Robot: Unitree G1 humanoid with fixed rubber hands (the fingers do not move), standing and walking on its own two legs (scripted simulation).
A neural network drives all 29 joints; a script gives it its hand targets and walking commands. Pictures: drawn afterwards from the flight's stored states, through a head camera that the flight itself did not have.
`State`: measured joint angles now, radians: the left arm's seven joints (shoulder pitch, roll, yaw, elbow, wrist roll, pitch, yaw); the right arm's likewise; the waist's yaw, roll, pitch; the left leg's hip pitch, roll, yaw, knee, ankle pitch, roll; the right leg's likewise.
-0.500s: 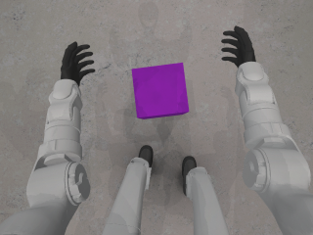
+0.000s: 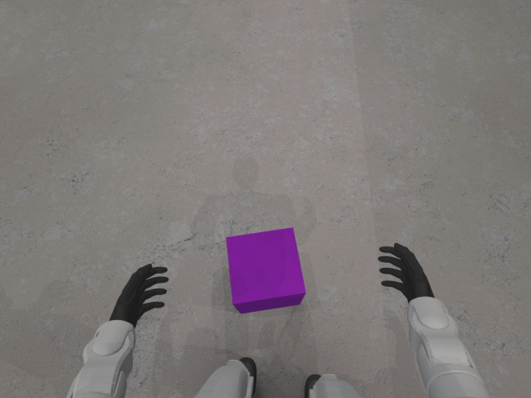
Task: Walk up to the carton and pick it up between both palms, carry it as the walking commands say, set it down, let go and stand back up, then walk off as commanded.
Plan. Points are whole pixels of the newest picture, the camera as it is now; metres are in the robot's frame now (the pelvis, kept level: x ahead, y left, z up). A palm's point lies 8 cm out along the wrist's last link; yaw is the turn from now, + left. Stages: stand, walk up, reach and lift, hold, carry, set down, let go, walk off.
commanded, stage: let go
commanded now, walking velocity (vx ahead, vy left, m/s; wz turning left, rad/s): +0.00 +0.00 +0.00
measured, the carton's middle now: (265, 273) +0.41 +0.05 -0.63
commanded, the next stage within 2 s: stand in 0.68 s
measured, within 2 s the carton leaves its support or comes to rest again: neither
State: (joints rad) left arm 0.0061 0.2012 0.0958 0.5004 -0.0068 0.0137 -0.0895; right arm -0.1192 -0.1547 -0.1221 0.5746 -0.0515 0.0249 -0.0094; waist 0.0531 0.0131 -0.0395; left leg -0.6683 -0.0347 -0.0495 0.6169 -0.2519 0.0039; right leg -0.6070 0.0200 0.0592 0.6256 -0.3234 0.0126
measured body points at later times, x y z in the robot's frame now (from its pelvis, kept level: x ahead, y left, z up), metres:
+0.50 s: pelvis +0.01 -0.02 +0.02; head +0.02 -0.02 +0.47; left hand +0.19 +0.21 -0.06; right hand +0.18 -0.26 -0.05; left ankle +0.01 +0.11 -0.72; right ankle -0.02 -0.13 -0.72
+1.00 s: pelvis +0.02 +0.01 +0.02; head +0.03 +0.03 +0.47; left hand +0.16 +0.29 -0.09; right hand +0.15 -0.29 -0.07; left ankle +0.01 +0.11 -0.72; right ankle -0.02 -0.13 -0.72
